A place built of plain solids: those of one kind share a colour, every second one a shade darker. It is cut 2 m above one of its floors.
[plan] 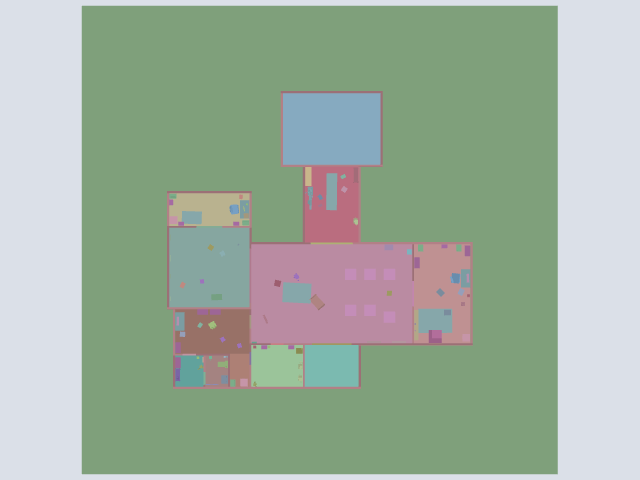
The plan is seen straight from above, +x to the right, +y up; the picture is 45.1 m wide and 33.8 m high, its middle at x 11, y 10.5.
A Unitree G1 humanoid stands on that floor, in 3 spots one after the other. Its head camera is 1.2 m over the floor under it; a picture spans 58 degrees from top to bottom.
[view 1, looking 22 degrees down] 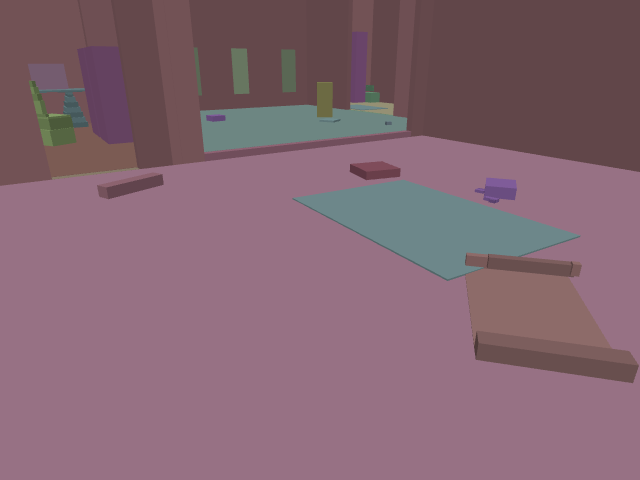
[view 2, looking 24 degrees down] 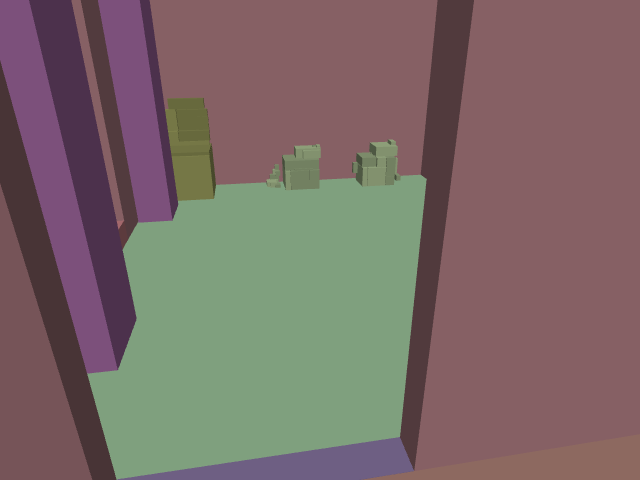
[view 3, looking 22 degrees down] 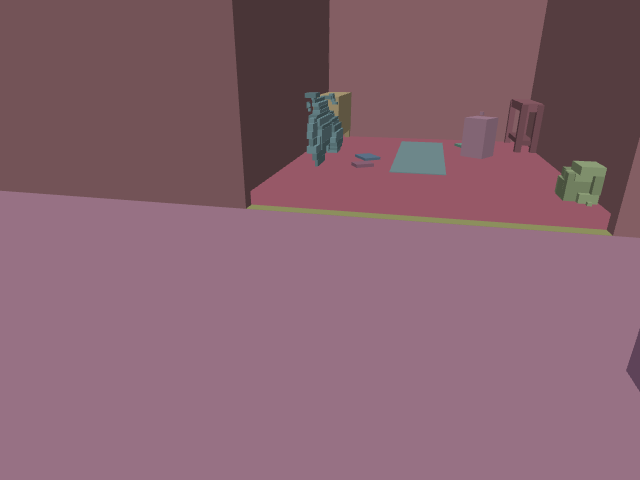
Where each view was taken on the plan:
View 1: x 11.82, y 4.10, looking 146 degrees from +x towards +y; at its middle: floor_haiden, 3.20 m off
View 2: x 5.16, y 2.17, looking -10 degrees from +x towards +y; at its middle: floor_waiting_room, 3.34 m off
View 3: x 11.82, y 6.72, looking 103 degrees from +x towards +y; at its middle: floor_haiden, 3.20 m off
